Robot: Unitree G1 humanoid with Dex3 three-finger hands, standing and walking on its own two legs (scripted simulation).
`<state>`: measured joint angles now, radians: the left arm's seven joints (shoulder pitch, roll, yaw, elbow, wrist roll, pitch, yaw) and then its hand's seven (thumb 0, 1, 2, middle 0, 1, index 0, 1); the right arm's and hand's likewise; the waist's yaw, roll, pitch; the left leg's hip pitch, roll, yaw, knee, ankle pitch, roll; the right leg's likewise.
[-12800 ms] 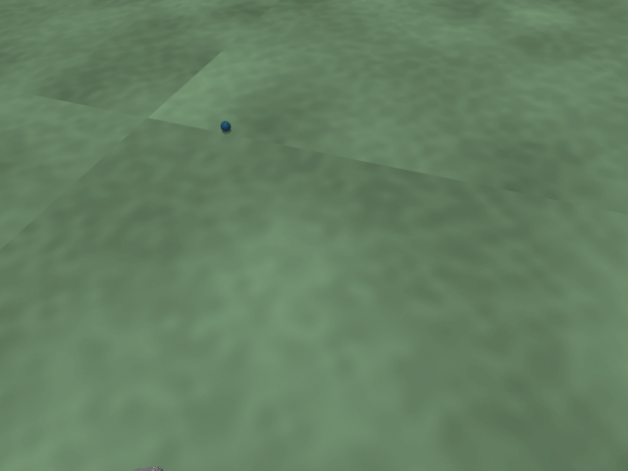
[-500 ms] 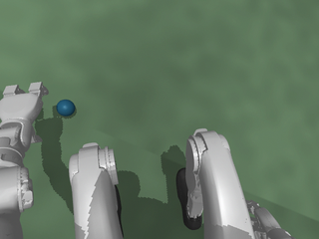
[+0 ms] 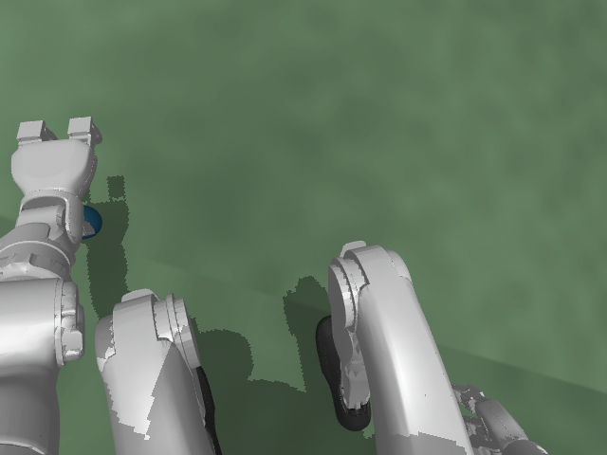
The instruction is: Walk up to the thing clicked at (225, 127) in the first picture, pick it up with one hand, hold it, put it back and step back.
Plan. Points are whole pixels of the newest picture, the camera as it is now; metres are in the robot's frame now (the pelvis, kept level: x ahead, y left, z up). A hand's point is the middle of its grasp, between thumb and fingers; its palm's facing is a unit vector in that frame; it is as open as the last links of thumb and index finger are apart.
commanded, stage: approach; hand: left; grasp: from above
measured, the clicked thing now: (82, 222) +0.46 +0.28 -0.29
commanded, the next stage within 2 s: close in in 0.26 s
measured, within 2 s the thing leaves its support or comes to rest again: neither
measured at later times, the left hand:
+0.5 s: hand (37, 248) +0.40 +0.31 -0.18, palm faces -0.51 -0.07 -0.86, open 13.9 cm
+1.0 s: hand (79, 223) +0.44 +0.27 -0.23, palm faces -0.47 -0.09 -0.88, open 14.0 cm
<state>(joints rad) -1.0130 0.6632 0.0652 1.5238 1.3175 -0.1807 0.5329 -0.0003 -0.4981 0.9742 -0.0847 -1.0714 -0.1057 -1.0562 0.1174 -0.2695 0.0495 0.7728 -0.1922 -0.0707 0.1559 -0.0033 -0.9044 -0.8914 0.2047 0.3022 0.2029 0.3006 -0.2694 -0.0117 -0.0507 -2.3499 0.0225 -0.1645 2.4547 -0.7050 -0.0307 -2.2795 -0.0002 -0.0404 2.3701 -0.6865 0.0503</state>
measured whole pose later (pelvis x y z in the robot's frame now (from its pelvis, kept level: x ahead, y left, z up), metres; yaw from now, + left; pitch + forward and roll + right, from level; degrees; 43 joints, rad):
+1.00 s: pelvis +0.00 +0.00 -0.02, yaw -2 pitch +31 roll -10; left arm -0.99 0.79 0.14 1.69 1.30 -0.20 0.59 0.00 -0.48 0.95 -0.08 -1.02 -0.09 -1.01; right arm 0.13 -0.28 0.14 0.76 -0.26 -0.15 0.23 0.00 -0.89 -0.89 0.20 0.30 0.20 0.30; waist -0.32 -0.05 0.05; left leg -2.37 0.02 -0.21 2.53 -0.72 -0.03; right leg -2.29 0.02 -0.07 2.41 -0.68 0.07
